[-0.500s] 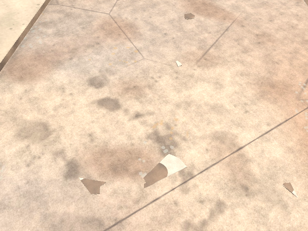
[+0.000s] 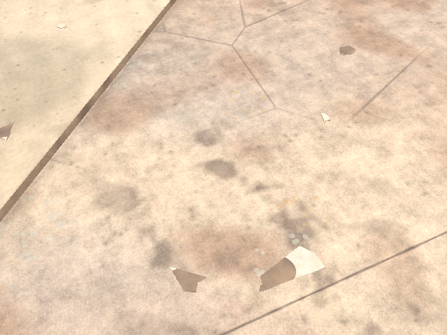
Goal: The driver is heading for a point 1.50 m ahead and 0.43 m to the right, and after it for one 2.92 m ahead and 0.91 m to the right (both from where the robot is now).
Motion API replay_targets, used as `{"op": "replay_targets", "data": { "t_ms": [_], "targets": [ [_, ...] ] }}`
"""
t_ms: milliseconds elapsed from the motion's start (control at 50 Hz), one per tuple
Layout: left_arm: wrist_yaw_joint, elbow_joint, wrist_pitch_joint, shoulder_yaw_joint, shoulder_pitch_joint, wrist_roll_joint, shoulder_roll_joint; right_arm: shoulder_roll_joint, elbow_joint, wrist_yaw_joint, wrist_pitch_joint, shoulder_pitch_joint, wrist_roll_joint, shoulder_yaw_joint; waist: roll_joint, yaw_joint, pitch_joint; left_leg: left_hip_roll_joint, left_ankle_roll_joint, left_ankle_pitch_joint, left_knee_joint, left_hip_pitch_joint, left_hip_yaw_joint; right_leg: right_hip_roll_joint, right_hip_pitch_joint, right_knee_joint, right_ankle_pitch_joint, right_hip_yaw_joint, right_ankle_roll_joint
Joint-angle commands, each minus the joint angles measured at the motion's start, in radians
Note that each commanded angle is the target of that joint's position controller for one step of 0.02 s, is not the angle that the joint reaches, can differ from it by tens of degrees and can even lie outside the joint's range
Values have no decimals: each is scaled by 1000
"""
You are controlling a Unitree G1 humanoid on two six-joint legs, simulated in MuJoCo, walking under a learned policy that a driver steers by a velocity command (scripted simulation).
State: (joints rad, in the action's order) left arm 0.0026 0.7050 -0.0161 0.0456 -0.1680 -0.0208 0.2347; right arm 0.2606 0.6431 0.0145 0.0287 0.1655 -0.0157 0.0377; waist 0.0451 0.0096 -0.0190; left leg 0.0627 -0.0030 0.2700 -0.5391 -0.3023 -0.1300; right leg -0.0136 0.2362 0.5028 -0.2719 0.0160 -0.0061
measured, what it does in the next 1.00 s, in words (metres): walks ahead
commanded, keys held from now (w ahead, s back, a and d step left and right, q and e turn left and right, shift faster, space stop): no key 0.46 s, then w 0.54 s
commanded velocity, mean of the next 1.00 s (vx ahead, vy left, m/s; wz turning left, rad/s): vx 0.16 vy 0.00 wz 0.03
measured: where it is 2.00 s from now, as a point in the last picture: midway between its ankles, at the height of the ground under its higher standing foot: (253, 260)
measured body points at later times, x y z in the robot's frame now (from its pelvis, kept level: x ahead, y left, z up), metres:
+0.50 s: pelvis +0.01 -0.01 +0.00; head +0.01 -0.01 +0.45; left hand +0.14 +0.24 -0.11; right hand +0.14 -0.26 -0.11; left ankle +0.03 +0.12 -0.74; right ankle +0.00 -0.12 -0.74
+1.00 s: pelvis +0.15 +0.01 +0.01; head +0.18 +0.02 +0.46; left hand +0.36 +0.24 -0.08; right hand +0.13 -0.25 -0.11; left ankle +0.05 +0.11 -0.74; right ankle +0.29 -0.14 -0.68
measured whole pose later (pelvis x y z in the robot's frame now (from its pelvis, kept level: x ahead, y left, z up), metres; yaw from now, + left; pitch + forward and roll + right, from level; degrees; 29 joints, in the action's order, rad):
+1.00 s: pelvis +0.15 +0.01 +0.01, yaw +0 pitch +2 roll +0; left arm -0.04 0.68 -0.08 0.04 -0.12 0.02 0.28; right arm 0.22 0.80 0.00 -0.07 0.47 0.01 0.03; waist -0.05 0.09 0.00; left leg 0.03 0.04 0.28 -0.21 0.03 -0.01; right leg 0.08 0.65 0.77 -0.09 0.00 0.00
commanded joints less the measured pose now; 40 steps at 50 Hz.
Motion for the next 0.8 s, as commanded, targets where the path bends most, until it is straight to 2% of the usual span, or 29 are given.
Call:
{"op": "replay_targets", "data": {
  "t_ms": [20, 40, 80, 160, 260, 460, 480, 520, 540, 560, 580, 600, 620, 640, 680, 700, 720, 740, 760, 780, 800],
  "targets": [
    [3, -76, -26, 26, 68, 9, 134, 102, -69, 3, -6, -31, -11, 38, -199, 9, 59, -55, -15, -71, 49, 62, -16, 165, -4, -163, 91, 184, -88],
    [6, -73, -26, 22, 57, 6, 129, 89, -66, -1, -5, -25, -7, 35, -185, 11, 51, -61, -6, -92, 59, 80, -19, 149, 17, -160, 52, 165, -72],
    [8, -80, -22, 17, 44, 2, 118, 93, -51, -5, -10, -6, 2, 38, -124, 1, 23, -60, 18, -84, 67, 54, -25, 112, 23, -145, -20, 121, -50],
    [11, -83, -19, 12, 20, 7, 110, 79, -33, -3, -24, 1, -1, 37, -42, -14, 34, -74, 21, -128, 86, 45, -47, 85, -3, -96, 21, 89, -47],
    [6, -81, -17, 6, 6, 8, 91, 73, -21, 2, -32, 17, 1, 36, -12, -17, 46, -82, 24, -142, 87, 54, -60, 65, -10, -71, 49, 66, -41],
    [3, -60, -24, 3, -21, 11, 78, 61, -5, 15, -28, 33, 3, 33, -36, -9, 43, -83, 26, -179, 72, 90, -57, 56, 14, -75, 71, 59, -35],
    [4, -51, -23, 0, -36, 9, 71, 51, 3, 17, -26, 47, 2, 31, -42, -8, 63, -73, 27, -98, 76, 100, -46, 49, 11, -86, -13, 54, -37],
    [10, -44, -17, 10, -49, 19, 100, 60, 10, 20, -25, 57, 9, 35, -76, -10, 13, -29, 38, 195, 42, 32, 0, 49, 44, -114, -279, 80, -72],
    [16, -42, -16, 15, -64, 24, 118, 61, 7, 20, -32, 56, 13, 35, -101, -16, -31, -17, 42, 283, 14, -37, 23, 79, 56, -146, -403, 134, -103],
    [20, -38, -19, 19, -94, 27, 133, 55, 0, 17, -47, 41, 17, 34, -126, -30, -64, -13, 42, 284, -37, -106, 49, 131, 43, -193, -486, 213, -140],
    [23, -27, -23, 26, -128, 30, 157, 33, -6, 10, -65, 25, 26, 29, -175, -36, -77, -6, 36, 215, -117, -153, 97, 212, 10, -258, -546, 328, -185],
    [24, -20, -27, 34, -134, 33, 182, 30, -12, 3, -82, 9, 34, 28, -201, -36, -106, -30, 35, 155, -162, -189, 123, 289, 1, -300, -558, 422, -226],
    [25, -15, -29, 36, -140, 36, 187, 35, -15, -3, -96, -10, 36, 29, -196, -43, -121, -58, 43, 140, -179, -190, 110, 316, 14, -311, -518, 453, -244],
    [22, -16, -30, 34, -130, 37, 184, 33, -13, -10, -107, -2, 39, 29, -192, -32, -117, -65, 55, 155, -154, -165, 115, 308, 16, -304, -460, 429, -237],
    [9, -30, -24, 27, -64, 49, 170, 24, 28, -25, -122, 87, 39, 31, -184, 26, -87, -39, 82, 83, 35, 69, 156, 223, 110, -254, -336, 284, -184],
    [5, -35, -25, 20, -49, 49, 149, 45, 61, -27, -123, 160, 33, 44, -166, 56, -50, -35, 82, 0, 53, 221, 135, 170, 181, -180, -251, 214, -150],
    [2, -57, -35, 2, -9, 45, 95, 108, 80, -23, -125, 260, 30, 63, -52, 97, -18, -141, 126, 83, 141, 338, -51, 85, 280, 24, -135, 103, -93],
    [6, -101, -55, -5, 9, 45, 68, 213, 94, -30, -128, 364, 29, 91, 211, 115, 19, -338, 250, 219, 291, 457, -426, -33, 453, 354, -137, -37, -25],
    [9, -109, -70, 12, 18, 56, 129, 175, 92, -32, -134, 378, 20, 77, 188, 117, 1, -422, 331, 204, 343, 469, -596, -21, 582, 569, -294, 51, -20],
    [1, -96, -77, 19, -19, 69, 144, 128, 83, -28, -139, 334, 16, 59, 104, 78, -33, -415, 320, 182, 321, 471, -515, 27, 651, 676, -244, 83, -40],
    [-7, -80, -82, 14, -30, 66, 129, 109, 70, -26, -140, 304, 14, 53, 48, 64, -25, -376, 287, 168, 323, 469, -417, 59, 669, 694, -156, 77, -58]
  ]
}}
Next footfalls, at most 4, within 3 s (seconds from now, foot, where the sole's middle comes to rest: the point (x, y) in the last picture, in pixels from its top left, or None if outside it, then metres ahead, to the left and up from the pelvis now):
1.16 right None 0.43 -0.13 -0.77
1.70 left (211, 264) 0.73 0.10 -0.77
2.24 right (292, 201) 0.98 -0.19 -0.77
2.74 left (270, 136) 1.32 -0.14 -0.77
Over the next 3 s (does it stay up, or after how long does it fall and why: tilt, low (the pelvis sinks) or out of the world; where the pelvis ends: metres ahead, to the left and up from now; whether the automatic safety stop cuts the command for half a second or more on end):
stays up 1.23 -0.21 0.01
